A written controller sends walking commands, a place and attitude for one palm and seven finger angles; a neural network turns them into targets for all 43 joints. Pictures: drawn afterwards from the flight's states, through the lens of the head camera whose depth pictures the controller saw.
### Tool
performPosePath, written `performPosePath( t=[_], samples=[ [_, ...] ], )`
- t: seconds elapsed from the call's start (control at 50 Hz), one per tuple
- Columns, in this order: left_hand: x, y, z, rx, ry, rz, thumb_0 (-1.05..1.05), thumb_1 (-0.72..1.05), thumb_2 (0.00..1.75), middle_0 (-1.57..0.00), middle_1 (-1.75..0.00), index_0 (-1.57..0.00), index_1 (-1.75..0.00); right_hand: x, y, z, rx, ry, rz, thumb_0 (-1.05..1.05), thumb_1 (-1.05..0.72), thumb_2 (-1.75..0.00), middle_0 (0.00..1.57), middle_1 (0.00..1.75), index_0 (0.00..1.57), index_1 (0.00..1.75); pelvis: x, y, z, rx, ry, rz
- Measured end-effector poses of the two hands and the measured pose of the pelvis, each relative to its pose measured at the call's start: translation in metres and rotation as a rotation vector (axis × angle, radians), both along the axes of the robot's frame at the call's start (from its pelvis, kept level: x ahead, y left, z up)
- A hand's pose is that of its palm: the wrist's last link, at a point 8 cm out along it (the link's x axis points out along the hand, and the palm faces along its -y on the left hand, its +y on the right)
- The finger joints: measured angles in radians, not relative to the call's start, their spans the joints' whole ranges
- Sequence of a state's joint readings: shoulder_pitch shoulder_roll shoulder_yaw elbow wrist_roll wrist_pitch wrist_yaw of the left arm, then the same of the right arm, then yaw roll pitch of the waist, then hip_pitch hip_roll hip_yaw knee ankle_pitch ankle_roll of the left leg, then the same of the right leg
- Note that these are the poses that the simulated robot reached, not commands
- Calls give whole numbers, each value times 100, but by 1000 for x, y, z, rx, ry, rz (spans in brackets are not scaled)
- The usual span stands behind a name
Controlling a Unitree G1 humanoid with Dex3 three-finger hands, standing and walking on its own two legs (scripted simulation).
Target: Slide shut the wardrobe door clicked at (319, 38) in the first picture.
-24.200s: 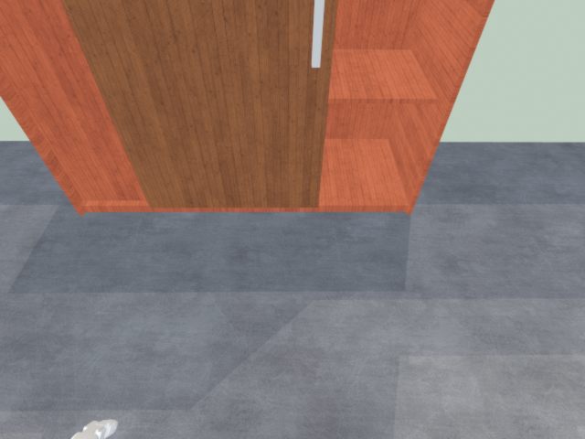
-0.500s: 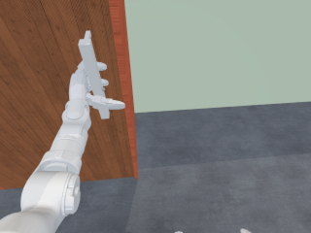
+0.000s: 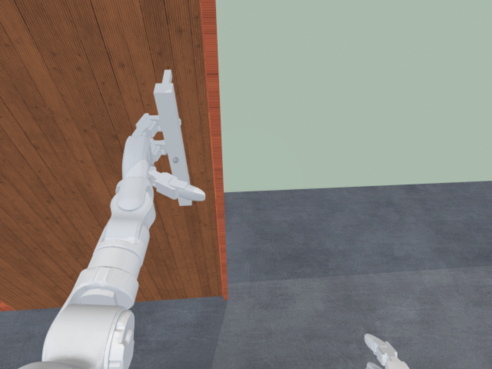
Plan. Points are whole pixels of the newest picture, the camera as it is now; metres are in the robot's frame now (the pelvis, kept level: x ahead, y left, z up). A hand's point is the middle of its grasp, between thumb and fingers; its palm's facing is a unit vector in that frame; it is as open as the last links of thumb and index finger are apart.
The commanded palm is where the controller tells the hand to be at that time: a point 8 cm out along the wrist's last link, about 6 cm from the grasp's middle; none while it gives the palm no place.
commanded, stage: slip the hand off the handle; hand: left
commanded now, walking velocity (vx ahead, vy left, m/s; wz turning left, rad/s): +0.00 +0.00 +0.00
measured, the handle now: (177, 145) +0.47 +0.14 +0.11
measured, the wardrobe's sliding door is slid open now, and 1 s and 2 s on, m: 0.00 0.00 0.00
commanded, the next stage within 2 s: draw the hand back to the body in 1.02 s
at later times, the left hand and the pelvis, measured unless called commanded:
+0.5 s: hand (141, 170) +0.40 +0.19 +0.12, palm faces +0.13 -0.99 -0.08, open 14.5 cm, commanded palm +0.36 +0.23 +0.13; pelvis +0.01 +0.00 +0.00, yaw +0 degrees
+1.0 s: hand (123, 220) +0.30 +0.19 +0.12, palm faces +0.15 -0.98 -0.08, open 14.7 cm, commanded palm +0.27 +0.23 +0.13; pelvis +0.01 -0.01 +0.00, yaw +2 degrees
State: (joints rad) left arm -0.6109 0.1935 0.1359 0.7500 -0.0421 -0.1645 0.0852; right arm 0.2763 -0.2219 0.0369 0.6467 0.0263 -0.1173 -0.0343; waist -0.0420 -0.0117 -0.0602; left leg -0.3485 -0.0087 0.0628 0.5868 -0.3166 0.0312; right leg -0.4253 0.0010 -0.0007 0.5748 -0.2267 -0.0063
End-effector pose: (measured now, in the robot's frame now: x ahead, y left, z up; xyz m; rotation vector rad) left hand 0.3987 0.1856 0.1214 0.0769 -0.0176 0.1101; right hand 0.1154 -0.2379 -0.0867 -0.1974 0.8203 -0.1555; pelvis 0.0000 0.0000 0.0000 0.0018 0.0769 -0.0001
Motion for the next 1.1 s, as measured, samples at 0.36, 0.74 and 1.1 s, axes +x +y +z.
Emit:
performPosePath(
  t=[0.36,0.74,1.1],
  samples=[
    [-6,47,-2,13,-2,9,-1,-55,20,-33,-119,-31,-118,-11,-17,-7,-36,83,-23,1,-91,-89,20,30,20,30,6,-4,-1,-8,5,17],
    [-81,51,-5,12,-36,30,-1,-55,20,-26,-115,-25,-115,40,-7,8,0,-83,42,1,-91,-90,20,30,20,30,12,-8,1,-8,-42,23],
    [-140,52,-5,16,-20,38,-1,-55,20,-25,-115,-25,-115,89,17,29,27,-253,151,1,-91,-90,20,30,20,30,14,-13,1,-10,-78,49]
  ],
)
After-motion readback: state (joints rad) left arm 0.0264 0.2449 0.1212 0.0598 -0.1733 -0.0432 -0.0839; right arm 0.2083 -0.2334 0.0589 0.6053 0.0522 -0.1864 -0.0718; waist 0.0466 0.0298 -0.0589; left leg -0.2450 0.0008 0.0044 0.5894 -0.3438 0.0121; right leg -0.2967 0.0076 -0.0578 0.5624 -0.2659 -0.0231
